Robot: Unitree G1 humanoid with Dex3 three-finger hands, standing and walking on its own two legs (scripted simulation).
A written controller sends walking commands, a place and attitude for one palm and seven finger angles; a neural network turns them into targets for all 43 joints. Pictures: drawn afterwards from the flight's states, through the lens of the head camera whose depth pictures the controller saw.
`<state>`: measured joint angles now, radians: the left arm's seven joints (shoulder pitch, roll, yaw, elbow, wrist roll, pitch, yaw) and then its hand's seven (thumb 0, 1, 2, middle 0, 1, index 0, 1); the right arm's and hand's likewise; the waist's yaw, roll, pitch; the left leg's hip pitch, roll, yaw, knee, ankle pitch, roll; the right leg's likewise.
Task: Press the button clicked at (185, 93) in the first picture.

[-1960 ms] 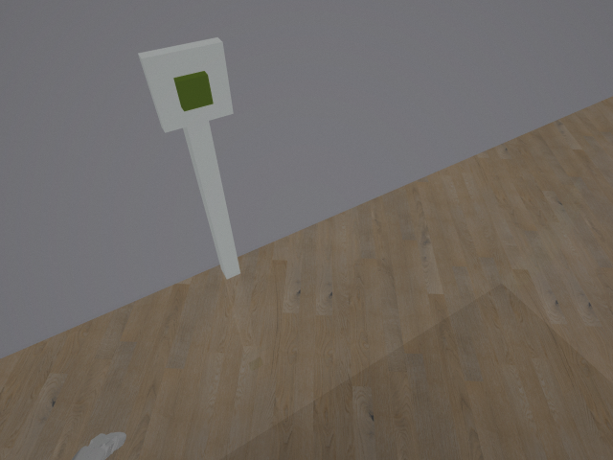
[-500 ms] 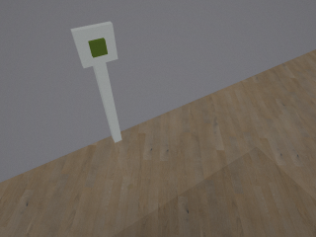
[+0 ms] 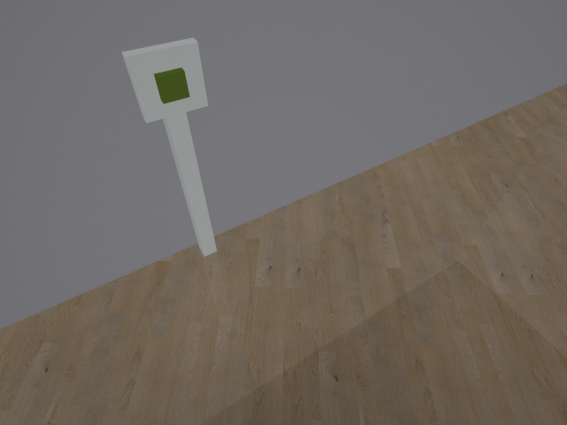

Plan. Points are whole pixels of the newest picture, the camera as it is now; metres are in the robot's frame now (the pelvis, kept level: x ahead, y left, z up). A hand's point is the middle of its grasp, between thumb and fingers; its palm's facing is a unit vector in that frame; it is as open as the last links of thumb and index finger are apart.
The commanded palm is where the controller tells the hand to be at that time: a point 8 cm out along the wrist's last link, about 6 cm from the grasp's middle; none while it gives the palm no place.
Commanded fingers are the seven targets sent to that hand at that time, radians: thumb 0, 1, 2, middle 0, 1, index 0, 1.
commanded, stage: walk to a spot facing it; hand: left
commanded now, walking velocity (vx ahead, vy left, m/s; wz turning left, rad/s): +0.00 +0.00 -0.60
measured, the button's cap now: (172, 85) +0.87 +0.35 +0.03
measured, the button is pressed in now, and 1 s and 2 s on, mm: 0 0 0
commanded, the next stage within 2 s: none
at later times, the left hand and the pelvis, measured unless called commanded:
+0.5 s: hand out of the picture +0.03 +0.14 -0.16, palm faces -0.17 -0.96 -0.24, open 7.4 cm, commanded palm none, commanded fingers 0.00 0.90 0.90 -0.20 -0.30 -0.20 -0.30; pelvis -0.01 -0.05 +0.00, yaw -15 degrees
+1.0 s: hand (186, 374) +0.24 +0.20 -0.20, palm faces -0.41 -0.89 -0.19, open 7.4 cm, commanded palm none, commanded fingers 0.00 0.90 0.90 -0.20 -0.30 -0.20 -0.30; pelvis +0.16 +0.01 -0.02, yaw -32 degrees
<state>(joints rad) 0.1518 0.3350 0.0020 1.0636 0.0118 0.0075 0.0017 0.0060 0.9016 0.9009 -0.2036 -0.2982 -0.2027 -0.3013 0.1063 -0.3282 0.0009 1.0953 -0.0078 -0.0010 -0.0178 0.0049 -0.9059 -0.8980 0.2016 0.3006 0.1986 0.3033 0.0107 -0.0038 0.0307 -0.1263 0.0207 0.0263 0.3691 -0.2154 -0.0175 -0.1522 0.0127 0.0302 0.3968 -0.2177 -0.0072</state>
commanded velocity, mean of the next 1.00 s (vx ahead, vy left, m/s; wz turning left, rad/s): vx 0.23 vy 0.00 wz -0.60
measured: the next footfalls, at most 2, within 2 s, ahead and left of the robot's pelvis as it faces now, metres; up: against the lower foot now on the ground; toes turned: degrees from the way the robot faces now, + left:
left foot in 0.90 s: +0.27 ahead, +0.06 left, +0.00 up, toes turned -25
right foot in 1.50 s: +0.28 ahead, -0.20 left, +0.00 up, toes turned -58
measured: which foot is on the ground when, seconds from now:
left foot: down 0.00-0.28, up 0.30-0.88, down 0.90-1.00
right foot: down 0.00-0.90, up 0.92-1.00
